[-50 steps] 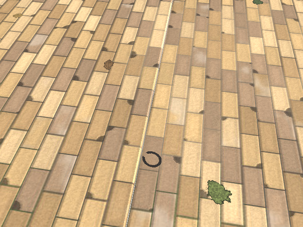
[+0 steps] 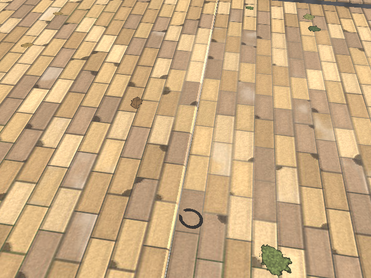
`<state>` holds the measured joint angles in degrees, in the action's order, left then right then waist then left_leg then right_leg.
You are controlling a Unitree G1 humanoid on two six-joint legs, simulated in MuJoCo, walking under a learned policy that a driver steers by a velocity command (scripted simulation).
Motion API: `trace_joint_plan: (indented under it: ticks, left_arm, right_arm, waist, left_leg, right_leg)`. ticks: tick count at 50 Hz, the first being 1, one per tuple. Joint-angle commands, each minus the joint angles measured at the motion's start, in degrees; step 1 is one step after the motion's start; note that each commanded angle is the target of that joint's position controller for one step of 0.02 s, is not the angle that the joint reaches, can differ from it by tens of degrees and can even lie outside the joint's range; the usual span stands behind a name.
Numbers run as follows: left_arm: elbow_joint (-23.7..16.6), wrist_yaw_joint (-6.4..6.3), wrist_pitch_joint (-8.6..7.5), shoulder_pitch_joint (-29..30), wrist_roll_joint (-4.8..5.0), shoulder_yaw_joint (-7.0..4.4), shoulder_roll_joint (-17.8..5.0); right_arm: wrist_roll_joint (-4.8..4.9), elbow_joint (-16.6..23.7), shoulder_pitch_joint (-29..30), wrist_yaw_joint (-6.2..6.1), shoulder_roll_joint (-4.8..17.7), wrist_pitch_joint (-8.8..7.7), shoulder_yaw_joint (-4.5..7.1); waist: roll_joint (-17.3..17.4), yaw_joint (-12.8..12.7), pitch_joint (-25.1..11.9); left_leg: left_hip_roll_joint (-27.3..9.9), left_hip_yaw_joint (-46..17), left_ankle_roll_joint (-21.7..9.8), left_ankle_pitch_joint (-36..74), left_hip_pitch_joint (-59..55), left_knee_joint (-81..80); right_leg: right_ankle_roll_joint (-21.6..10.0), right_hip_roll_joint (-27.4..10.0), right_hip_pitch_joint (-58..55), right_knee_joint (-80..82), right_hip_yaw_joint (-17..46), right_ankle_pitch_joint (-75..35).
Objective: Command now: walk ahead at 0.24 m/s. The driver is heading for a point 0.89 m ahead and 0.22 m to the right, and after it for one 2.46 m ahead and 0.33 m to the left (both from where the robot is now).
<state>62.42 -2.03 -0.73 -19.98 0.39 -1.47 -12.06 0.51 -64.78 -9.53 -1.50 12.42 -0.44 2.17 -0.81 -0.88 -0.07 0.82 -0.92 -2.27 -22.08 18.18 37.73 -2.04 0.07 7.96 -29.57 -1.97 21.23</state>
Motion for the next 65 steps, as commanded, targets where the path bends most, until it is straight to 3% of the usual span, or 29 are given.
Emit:
trace_joint_plan:
  ticks: [1,4,6,7,8,9,11,14,19,25,28,30,31,32,33,34,35,36,38,41,44,50,55,56,57,58,59,61,65]
  left_arm:
    - [-1.95,-0.37,-1.69,-3.14,0.3,-2.61,-10.49]
    - [-3.75,0.4,-2.04,0.17,1.16,-2.4,-8.87]
    - [-5.3,0.71,-1.96,2.53,1.45,-2.22,-8.61]
    - [-7.24,0.97,-2.61,5.34,0.83,-1.97,-7.36]
    - [-8.77,0.89,-3.76,2.96,0.7,-1.23,-3.22]
    - [-8.38,0.91,-4.32,2.41,1.92,-1.5,-4.0]
    - [-8.04,1.65,-4.73,3.87,2.94,-1.94,-4.95]
    - [-7.55,2.24,-3.85,4.21,2.12,-3.34,-6.02]
    - [-12.46,2.92,-2.55,13.09,1.62,-2.71,-2.84]
    - [-18.73,4.95,-2.58,24.06,1.3,-1.41,-1.28]
    - [-21.0,6.16,-2.63,23.96,1.12,-2.19,-2.98]
    - [-19.73,6.5,-2.24,14.47,1.13,-3.96,-6.46]
    - [-17.45,6.18,-2.08,5.02,1.17,-5.7,-10.08]
    - [-15.61,4.89,-1.33,-2.75,1.11,-7.08,-13.37]
    - [-17.4,4.07,-1.13,-0.62,0.78,-7.4,-17.4]
    - [-16.36,3.55,-1.63,-2.73,-0.5,-6.31,-13.88]
    - [-16.28,3.39,-2.55,-0.52,-0.62,-5.54,-10.68]
    - [-17.05,4.01,-3.59,4.23,-0.15,-4.61,-8.1]
    - [-19.07,4.13,-4.15,10.84,-0.31,-3.36,-5.65]
    - [-19.42,3.33,-3.75,9.91,0.15,-3.56,-8.04]
    - [-20.04,1.82,-3.42,6.25,0.06,-4.27,-10.5]
    - [-19.27,1.35,-2.31,-1.73,1.22,-4.48,-10.44]
    - [-19.31,1.16,-1.63,-2.69,0.39,-4.24,-9.23]
    - [-20.6,1.39,-1.92,-1.26,-0.29,-3.48,-7.32]
    - [-21.08,1.34,-2.66,-8.32,0.04,-2.48,-3.38]
    - [-20.69,1.6,-3.42,-10.99,1.26,-2.16,-4.37]
    - [-21.29,1.74,-3.58,-5.1,2.04,-3.32,-9.47]
    - [-24.21,1.85,-3.47,5.07,0.48,-3.42,-9.79]
    - [-23.9,1.94,-2.81,2.33,0.27,-3.08,-5.85]
  right_arm:
    - [0.73,4.76,6.55,0.89,4.51,-2.97,0.82]
    - [1.57,3.97,2.3,1.67,3.94,-4.33,0.95]
    - [1.21,-0.31,-9.21,1.58,6.6,-4.66,2.7]
    - [0.22,-2.48,-18.96,1.33,10.58,-4.55,3.83]
    - [-0.28,-2.45,-22.78,2.01,13.65,-5.0,3.81]
    - [-0.4,-1.76,-19.57,2.24,11.25,-5.96,2.76]
    - [-0.19,1.03,-11.81,2.33,6.33,-6.55,1.13]
    - [-1.22,1.06,-12.74,2.12,3.29,-6.01,-0.12]
    - [-2.37,1.78,-14.91,-0.06,6.33,-5.77,-0.15]
    - [-1.06,2.57,-19.14,-1.4,7.71,-5.35,0.0]
    - [-0.75,3.99,-18.31,-1.99,10.18,-4.37,0.74]
    - [-0.85,5.56,-15.86,-2.57,12.13,-3.39,1.48]
    - [-0.64,7.03,-12.86,-2.09,12.59,-3.41,1.66]
    - [-0.84,8.61,-11.96,-1.23,11.59,-4.44,1.35]
    - [-1.45,11.39,-17.08,0.56,2.66,-6.69,-0.93]
    - [0.42,12.96,-12.78,2.04,6.5,-9.68,-0.01]
    - [2.42,16.12,-6.86,2.16,8.92,-10.47,0.76]
    - [2.0,17.04,-4.82,1.78,8.85,-10.62,0.93]
    - [0.27,16.98,-7.19,1.03,8.38,-8.79,1.67]
    - [-1.4,20.45,-6.15,0.6,6.81,-6.79,1.49]
    - [-2.77,24.52,2.0,-0.15,6.74,-6.78,1.15]
    - [-0.13,28.32,12.93,1.12,6.37,-7.68,0.55]
    - [-0.56,26.95,5.24,2.11,10.32,-8.71,2.75]
    - [-1.59,25.88,-3.54,1.95,12.76,-8.93,3.44]
    - [-2.51,23.61,-13.72,1.79,17.58,-8.44,4.95]
    - [-0.73,20.32,-18.55,2.54,16.47,-7.71,5.24]
    - [0.27,21.13,-15.57,2.38,12.03,-7.33,4.07]
    - [-0.83,22.34,-7.62,2.21,8.78,-6.34,2.71]
    - [-0.66,21.43,-5.6,2.27,8.19,-6.7,2.33]
  waist:
    - [-7.56,-0.73,10.94]
    - [-6.17,2.73,10.25]
    - [-3.52,7.56,5.94]
    - [7.56,10.35,0.37]
    - [17.36,8.5,-3.86]
    - [11.16,6.54,-1.58]
    - [4.95,3.57,5.2]
    - [6.58,2.28,5.36]
    - [4.32,2.82,7.15]
    - [3.76,4.74,9.04]
    - [6.69,1.83,5.34]
    - [10.05,-4.28,-0.71]
    - [9.52,-9.39,-5.45]
    - [4.07,-12.14,-10.04]
    - [-13.54,-4.26,-15.9]
    - [-7.86,-7.49,-21.37]
    - [-4.59,-6.33,-11.87]
    - [2.99,-2.47,-4.82]
    - [4.28,2.63,-1.16]
    - [1.36,4.62,0.9]
    - [-0.04,2.08,1.05]
    - [-5.11,-3.85,-1.72]
    - [-8.3,0.73,-4.42]
    - [-7.16,4.98,-11.6]
    - [6.12,4.88,-21.51]
    - [18.33,5.35,-23.11]
    - [11.48,6.51,-12.99]
    - [4.18,4.49,-1.25]
    - [7.17,0.24,0.15]
  left_leg:
    - [-2.63,1.84,-1.66,-2.56,12.47,11.0]
    - [-3.01,3.55,-3.2,-3.4,3.42,-2.56]
    - [-1.19,1.93,-2.85,7.62,-15.46,-12.92]
    - [-10.96,-13.71,-5.14,9.1,-26.01,-18.26]
    - [-21.38,-36.31,-11.81,10.04,-33.39,-24.34]
    - [-24.89,-40.22,-15.06,3.79,-29.08,-25.32]
    - [-19.9,-24.45,-10.56,3.52,-22.97,-25.78]
    - [-13.43,-7.74,-4.25,22.77,-19.25,-25.84]
    - [-12.8,0.94,-3.96,33.33,-15.38,-29.19]
    - [-14.21,8.65,-1.86,41.35,-19.27,-29.53]
    - [-15.75,11.51,-1.24,68.27,-24.81,-20.62]
    - [-17.04,11.81,-1.44,82.21,-25.47,-6.2]
    - [-15.59,12.1,-1.24,78.66,-20.59,5.9]
    - [-11.07,11.78,0.21,54.0,-6.39,23.35]
    - [3.08,6.73,3.34,-7.12,19.22,50.15]
    - [1.55,-7.23,1.09,-7.33,25.64,57.54]
    - [-1.67,-6.66,-0.36,-3.42,29.93,53.88]
    - [-4.16,-5.71,-0.6,0.42,28.88,47.47]
    - [-7.45,-5.57,0.89,2.86,21.17,41.94]
    - [-9.26,-3.35,3.86,3.83,22.08,37.94]
    - [-8.48,-1.21,5.97,15.81,20.94,22.09]
    - [-2.61,-0.41,5.4,26.73,13.83,-4.26]
    - [-0.42,1.08,-0.02,19.94,1.4,-14.31]
    - [-7.15,-4.35,-3.94,23.1,-13.15,-9.99]
    - [-19.97,-24.91,-12.94,22.06,-35.64,-8.75]
    - [-26.74,-44.98,-17.58,7.87,-40.95,-17.58]
    - [-24.46,-40.85,-14.79,-3.01,-34.99,-19.34]
    - [-18.54,-25.54,-11.39,2.47,-16.92,-22.35]
    - [-13.41,-13.82,-10.82,15.97,-6.14,-27.15]
  right_leg:
    - [-11.56,-20.08,5.4,21.61,26.05,23.65]
    - [-7.48,-15.01,6.79,17.18,16.43,13.1]
    - [-4.37,-8.84,13.14,4.65,8.55,-5.58]
    - [-1.19,-3.33,20.89,-16.89,1.3,-9.24]
    - [0.9,3.19,33.43,-31.77,1.94,8.52]
    - [0.16,0.48,37.63,-41.39,7.85,9.67]
    - [-2.09,-3.49,41.81,-44.9,9.78,-1.01]
    - [-2.15,-4.51,37.1,-38.14,8.48,-10.22]
    - [0.09,-3.38,38.38,-26.65,6.68,-19.09]
    - [-1.8,-2.32,34.25,-10.55,-1.17,-23.62]
    - [-4.66,1.38,27.42,-8.68,-6.01,-17.51]
    - [-7.18,3.97,15.91,-8.95,-6.81,-12.28]
    - [-9.37,4.71,2.42,-3.36,-4.78,-16.17]
    - [-11.99,-1.02,-14.52,-0.16,6.9,-15.15]
    - [-24.86,-17.86,-32.12,4.41,41.31,-15.34]
    - [-26.38,-19.5,-32.98,12.53,49.79,-8.34]
    - [-22.53,-17.18,-25.71,13.81,40.41,-7.42]
    - [-19.65,-14.34,-14.94,15.61,33.76,-10.34]
    - [-17.05,-10.12,0.63,16.86,25.66,-17.2]
    - [-16.83,-8.23,11.08,17.76,21.2,-21.37]
    - [-14.45,-4.63,15.01,17.66,16.98,-25.35]
    - [-10.64,-5.54,3.82,12.11,18.8,-22.49]
    - [-6.96,-5.76,-5.32,-0.98,21.65,-33.68]
    - [-5.2,-3.44,0.82,-12.75,19.38,-31.05]
    - [-1.23,3.74,19.39,-33.33,13.37,-13.85]
    - [0.23,5.88,33.13,-44.82,12.81,12.2]
    - [0.14,2.45,40.25,-50.42,14.17,9.62]
    - [-0.34,-2.43,38.97,-45.81,9.35,0.49]
    - [0.74,-5.71,30.59,-34.51,6.34,-4.57]
